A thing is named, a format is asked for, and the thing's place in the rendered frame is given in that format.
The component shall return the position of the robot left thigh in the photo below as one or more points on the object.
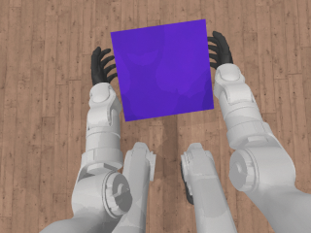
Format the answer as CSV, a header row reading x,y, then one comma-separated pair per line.
x,y
139,170

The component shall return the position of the robot right hand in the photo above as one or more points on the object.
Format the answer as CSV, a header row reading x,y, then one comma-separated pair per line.
x,y
223,54

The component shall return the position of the carton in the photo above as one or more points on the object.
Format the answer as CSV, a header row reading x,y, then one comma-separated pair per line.
x,y
163,70

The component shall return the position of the robot left hand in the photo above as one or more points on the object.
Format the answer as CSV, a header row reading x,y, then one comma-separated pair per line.
x,y
98,73

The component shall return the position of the robot right upper arm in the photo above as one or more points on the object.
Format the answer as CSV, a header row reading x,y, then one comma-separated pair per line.
x,y
267,176

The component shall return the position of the robot left forearm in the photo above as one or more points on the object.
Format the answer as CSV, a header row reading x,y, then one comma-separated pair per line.
x,y
103,133

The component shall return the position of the robot right foot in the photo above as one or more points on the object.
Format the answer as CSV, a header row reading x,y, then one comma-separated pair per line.
x,y
189,197

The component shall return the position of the robot right forearm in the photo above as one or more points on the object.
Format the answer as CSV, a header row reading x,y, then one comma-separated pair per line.
x,y
244,124

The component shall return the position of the robot left upper arm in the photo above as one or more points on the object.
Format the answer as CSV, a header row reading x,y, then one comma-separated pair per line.
x,y
98,203

